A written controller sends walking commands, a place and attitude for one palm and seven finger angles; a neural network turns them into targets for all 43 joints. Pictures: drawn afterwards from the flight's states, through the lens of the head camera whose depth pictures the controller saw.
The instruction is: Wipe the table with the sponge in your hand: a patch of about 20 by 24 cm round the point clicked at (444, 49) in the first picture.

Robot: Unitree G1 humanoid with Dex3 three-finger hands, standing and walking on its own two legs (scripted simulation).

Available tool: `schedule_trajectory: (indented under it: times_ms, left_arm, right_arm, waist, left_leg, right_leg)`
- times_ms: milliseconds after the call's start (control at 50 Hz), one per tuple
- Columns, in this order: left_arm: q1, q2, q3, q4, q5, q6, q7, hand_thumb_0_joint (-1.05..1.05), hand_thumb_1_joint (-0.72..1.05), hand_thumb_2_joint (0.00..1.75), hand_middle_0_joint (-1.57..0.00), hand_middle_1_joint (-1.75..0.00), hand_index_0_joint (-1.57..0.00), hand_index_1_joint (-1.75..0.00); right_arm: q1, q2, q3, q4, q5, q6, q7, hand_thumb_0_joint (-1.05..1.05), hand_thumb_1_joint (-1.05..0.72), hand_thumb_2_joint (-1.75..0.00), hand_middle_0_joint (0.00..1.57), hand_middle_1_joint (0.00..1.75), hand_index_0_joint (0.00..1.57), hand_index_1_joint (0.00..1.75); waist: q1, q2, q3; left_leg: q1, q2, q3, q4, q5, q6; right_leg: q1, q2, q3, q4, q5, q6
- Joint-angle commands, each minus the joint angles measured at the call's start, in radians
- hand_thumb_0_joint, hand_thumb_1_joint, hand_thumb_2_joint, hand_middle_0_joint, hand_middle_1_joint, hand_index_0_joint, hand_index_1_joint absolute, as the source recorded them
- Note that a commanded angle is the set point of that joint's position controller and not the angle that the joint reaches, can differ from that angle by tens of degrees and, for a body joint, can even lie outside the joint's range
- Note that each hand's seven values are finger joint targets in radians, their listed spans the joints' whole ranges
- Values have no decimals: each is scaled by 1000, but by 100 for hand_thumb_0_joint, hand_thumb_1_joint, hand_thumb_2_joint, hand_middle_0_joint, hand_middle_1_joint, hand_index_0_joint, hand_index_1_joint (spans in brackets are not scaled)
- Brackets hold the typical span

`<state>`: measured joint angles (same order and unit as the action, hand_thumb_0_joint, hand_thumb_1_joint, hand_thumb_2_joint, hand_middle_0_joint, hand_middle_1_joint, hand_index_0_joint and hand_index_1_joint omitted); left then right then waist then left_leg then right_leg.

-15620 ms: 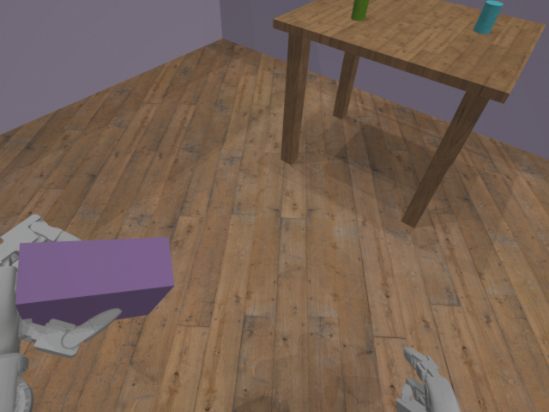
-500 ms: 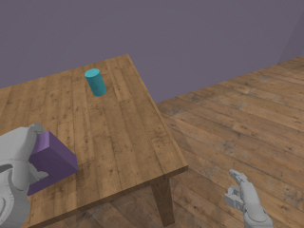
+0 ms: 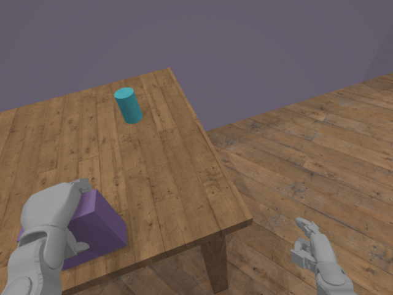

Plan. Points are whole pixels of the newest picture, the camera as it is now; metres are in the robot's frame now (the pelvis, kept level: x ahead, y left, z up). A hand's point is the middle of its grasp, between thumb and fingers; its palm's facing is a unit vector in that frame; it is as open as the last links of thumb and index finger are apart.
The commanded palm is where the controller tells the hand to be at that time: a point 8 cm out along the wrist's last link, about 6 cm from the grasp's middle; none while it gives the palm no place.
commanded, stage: move the sponge above the wiping area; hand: left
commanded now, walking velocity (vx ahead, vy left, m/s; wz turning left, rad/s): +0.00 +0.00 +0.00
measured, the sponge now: (85, 236) +0.19 +0.27 +0.03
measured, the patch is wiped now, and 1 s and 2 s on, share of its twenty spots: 0.00 0.00 0.00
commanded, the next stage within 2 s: none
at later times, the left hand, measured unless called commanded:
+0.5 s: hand (83, 213) +0.21 +0.26 +0.09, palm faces +0.00 -0.11 -0.99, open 9.7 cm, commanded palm +0.18 +0.28 +0.17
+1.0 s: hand (66, 210) +0.20 +0.28 +0.12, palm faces +0.12 -0.05 -0.99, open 9.7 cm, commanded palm +0.17 +0.28 +0.17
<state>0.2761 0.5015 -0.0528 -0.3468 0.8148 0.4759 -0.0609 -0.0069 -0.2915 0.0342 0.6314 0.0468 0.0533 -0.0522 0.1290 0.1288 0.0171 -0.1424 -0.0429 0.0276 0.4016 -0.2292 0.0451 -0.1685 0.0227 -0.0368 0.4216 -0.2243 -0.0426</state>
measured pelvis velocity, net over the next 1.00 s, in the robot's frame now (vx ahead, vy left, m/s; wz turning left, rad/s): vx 0.00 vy -0.01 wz -0.02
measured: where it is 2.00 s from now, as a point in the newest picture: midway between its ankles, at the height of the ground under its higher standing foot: outside the picture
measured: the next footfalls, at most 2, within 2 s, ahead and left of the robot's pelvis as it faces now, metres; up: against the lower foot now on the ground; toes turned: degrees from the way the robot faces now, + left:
none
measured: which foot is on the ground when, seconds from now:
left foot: down 0.00-1.00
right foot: down 0.00-1.00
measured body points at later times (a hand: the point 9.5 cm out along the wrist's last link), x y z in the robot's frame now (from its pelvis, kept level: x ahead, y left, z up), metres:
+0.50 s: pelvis +0.01 +0.00 +0.00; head +0.01 -0.05 +0.45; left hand +0.21 +0.26 +0.15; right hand +0.27 -0.19 -0.08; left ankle -0.01 +0.09 -0.74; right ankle +0.00 -0.09 -0.74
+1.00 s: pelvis +0.00 -0.01 +0.00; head -0.01 -0.06 +0.45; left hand +0.19 +0.27 +0.17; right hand +0.26 -0.21 -0.08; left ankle -0.01 +0.09 -0.74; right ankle +0.00 -0.09 -0.74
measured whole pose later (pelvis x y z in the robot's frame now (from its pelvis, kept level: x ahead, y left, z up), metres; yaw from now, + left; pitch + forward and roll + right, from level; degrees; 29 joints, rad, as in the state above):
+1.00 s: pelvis +0.00 -0.01 +0.00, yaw -1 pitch -3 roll +0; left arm 0.30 0.55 0.01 -0.36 0.85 0.36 0.07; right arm 0.01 -0.25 0.03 0.66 0.04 0.06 -0.05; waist 0.15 0.11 0.00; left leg -0.11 -0.02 0.03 0.41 -0.25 0.02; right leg -0.14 0.05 -0.03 0.41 -0.23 -0.06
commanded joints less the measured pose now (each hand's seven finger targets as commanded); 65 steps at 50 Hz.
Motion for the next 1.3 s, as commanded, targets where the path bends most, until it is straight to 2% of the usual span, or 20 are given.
schedule_trajectory:
  times_ms: [0,60,80,120,240,320,400,460,480,540,660,720,780,840,960,1060,1100,1180,1260,1280]
  left_arm:
    - [-261,355,257,-288,140,-98,121,0,10,130,-120,-160,-120,-160]
    - [-237,337,286,-228,125,-98,171,0,10,130,-120,-160,-120,-160]
    - [-260,252,219,-203,103,-90,178,0,10,130,-120,-160,-120,-160]
    - [-235,237,221,-120,59,-61,184,0,10,130,-120,-160,-120,-160]
    - [-206,147,77,-133,25,29,86,0,10,130,-120,-160,-120,-160]
    - [-260,191,69,-222,89,-10,53,0,10,130,-120,-160,-120,-160]
    - [-191,296,208,-244,147,-74,117,0,10,130,-120,-160,-120,-160]
    - [-146,329,295,-188,130,-71,172,0,10,130,-120,-160,-120,-160]
    - [-157,259,247,-191,115,-64,182,0,10,130,-120,-160,-120,-160]
    - [-86,243,252,-172,51,-22,195,0,10,130,-120,-160,-120,-160]
    - [-54,190,144,-185,19,40,86,0,10,130,-120,-160,-120,-160]
    - [-169,226,122,-227,52,-19,57,0,10,130,-120,-160,-120,-160]
    - [-209,263,161,-323,92,-109,87,0,10,130,-120,-160,-120,-160]
    - [-148,303,242,-263,117,-159,142,0,10,130,-120,-160,-120,-160]
    - [-111,286,300,-91,36,-43,195,0,10,130,-120,-160,-120,-160]
    - [-75,228,197,-87,-6,37,102,0,10,130,-120,-160,-120,-160]
    - [-121,202,127,-134,8,15,62,0,10,130,-120,-160,-120,-160]
    - [-296,265,143,-202,56,-97,49,0,10,130,-120,-160,-120,-160]
    - [-339,399,299,-155,112,-202,131,0,10,130,-120,-160,-120,-160]
    - [-338,316,249,-137,102,-207,148,0,10,130,-120,-160,-120,-160]
  right_arm:
    - [-174,-61,-33,-175,-25,-60,-14,0,-90,-90,20,30,20,30]
    - [-203,-60,-33,-159,-15,-55,-7,0,-90,-90,20,30,20,30]
    - [-186,-51,-37,-156,-9,-54,-4,0,-90,-90,20,30,20,30]
    - [-199,-63,-42,-143,1,-49,-1,0,-90,-90,20,30,20,30]
    - [-245,-78,-29,-164,10,-42,-7,0,-90,-90,20,30,20,30]
    - [-216,-74,-25,-183,-8,-44,-5,0,-90,-90,20,30,20,30]
    - [-168,-61,-32,-179,-26,-40,0,0,-90,-90,20,30,20,30]
    - [-202,-64,-32,-164,-20,-31,8,0,-90,-90,20,30,20,30]
    - [-187,-55,-36,-163,-14,-27,13,0,-90,-90,20,30,20,30]
    - [-208,-65,-47,-161,1,-28,23,0,-90,-90,20,30,20,30]
    - [-258,-75,-32,-175,11,-42,5,0,-90,-90,20,30,20,30]
    - [-201,-79,-32,-179,-2,-48,-13,0,-90,-90,20,30,20,30]
    - [-175,-58,-33,-188,-20,-73,-25,0,-90,-90,20,30,20,30]
    - [-137,-64,-51,-164,-29,-66,-21,0,-90,-90,20,30,20,30]
    - [-240,-70,-41,-134,4,-40,1,0,-90,-90,20,30,20,30]
    - [-280,-84,-27,-156,16,-40,-5,0,-90,-90,20,30,20,30]
    - [-236,-80,-28,-169,15,-53,-11,0,-90,-90,20,30,20,30]
    - [-195,-69,-24,-176,-8,-83,-39,0,-90,-90,20,30,20,30]
    - [-181,-68,-36,-138,-21,-99,-52,0,-90,-90,20,30,20,30]
    - [-160,-57,-40,-140,-18,-98,-52,0,-90,-90,20,30,20,30]
  waist:
    - [15,-51,-281]
    - [27,-32,-203]
    - [10,-34,-205]
    - [12,-53,-163]
    - [-12,-59,-168]
    - [-12,-55,-236]
    - [25,-75,-281]
    - [44,-83,-222]
    - [29,-82,-236]
    - [35,-44,-205]
    - [-9,-81,-133]
    - [-26,-97,-163]
    - [-7,-48,-245]
    - [17,-60,-226]
    - [32,-44,-113]
    - [10,-45,-114]
    - [-16,-64,-142]
    - [-31,-88,-189]
    - [7,-60,-201]
    - [-2,-43,-208]
  left_leg:
    - [73,36,-102,-14,343,-1]
    - [65,33,-129,-27,309,-11]
    - [57,41,-110,-27,307,-12]
    - [34,38,-110,-41,264,-21]
    - [21,23,-97,-53,258,-12]
    - [56,24,-105,-42,293,3]
    - [68,34,-104,-17,368,-1]
    - [43,25,-113,-24,326,-9]
    - [39,31,-94,-19,347,-9]
    - [37,31,-93,-16,343,-16]
    - [17,16,-93,-15,268,4]
    - [29,14,-92,-21,244,15]
    - [86,18,-89,-7,282,20]
    - [79,26,-99,-4,309,0]
    - [13,19,-97,-38,226,-19]
    - [-12,10,-88,-39,203,-7]
    - [-4,10,-86,-34,196,6]
    - [46,6,-82,-22,154,24]
    - [72,6,-103,-29,162,9]
    - [67,12,-90,-28,180,8]
  right_leg:
    - [118,-9,130,-33,194,-42]
    - [83,9,169,-59,161,-62]
    - [75,-7,116,-53,163,-47]
    - [64,-14,106,-70,140,-38]
    - [98,-24,87,-63,191,-24]
    - [113,-15,97,-48,195,-30]
    - [141,-3,123,-30,226,-45]
    - [133,9,178,-50,225,-61]
    - [135,-3,138,-39,248,-50]
    - [127,-16,128,-46,267,-39]
    - [89,-14,145,-62,245,-27]
    - [85,-21,119,-65,191,-16]
    - [106,-11,120,-54,183,-27]
    - [96,-4,150,-63,193,-43]
    - [87,-4,177,-92,135,-46]
    - [96,-19,151,-84,155,-26]
    - [96,-28,122,-76,153,-13]
    - [71,-19,126,-97,60,-11]
    - [68,7,182,-112,33,-43]
    - [80,-4,136,-98,60,-38]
